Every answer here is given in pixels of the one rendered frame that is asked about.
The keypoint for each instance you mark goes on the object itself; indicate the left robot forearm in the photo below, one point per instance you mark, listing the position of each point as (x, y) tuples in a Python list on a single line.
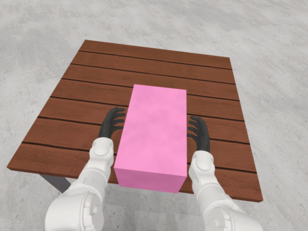
[(95, 175)]

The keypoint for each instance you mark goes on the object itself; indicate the left robot hand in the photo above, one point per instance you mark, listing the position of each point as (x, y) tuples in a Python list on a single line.
[(107, 128)]

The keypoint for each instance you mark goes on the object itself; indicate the robot left upper arm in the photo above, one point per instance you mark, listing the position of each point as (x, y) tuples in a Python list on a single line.
[(78, 212)]

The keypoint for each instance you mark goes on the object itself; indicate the right robot hand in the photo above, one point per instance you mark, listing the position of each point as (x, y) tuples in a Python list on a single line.
[(202, 139)]

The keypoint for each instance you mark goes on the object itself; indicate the robot right upper arm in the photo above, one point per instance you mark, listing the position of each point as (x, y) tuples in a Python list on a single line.
[(222, 218)]

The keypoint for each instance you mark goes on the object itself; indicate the table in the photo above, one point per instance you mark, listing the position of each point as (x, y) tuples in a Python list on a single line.
[(101, 77)]

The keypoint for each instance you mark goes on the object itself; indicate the right robot forearm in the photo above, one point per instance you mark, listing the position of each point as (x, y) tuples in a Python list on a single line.
[(207, 190)]

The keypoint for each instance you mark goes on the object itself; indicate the carton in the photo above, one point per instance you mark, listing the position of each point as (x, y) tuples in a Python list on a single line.
[(152, 153)]

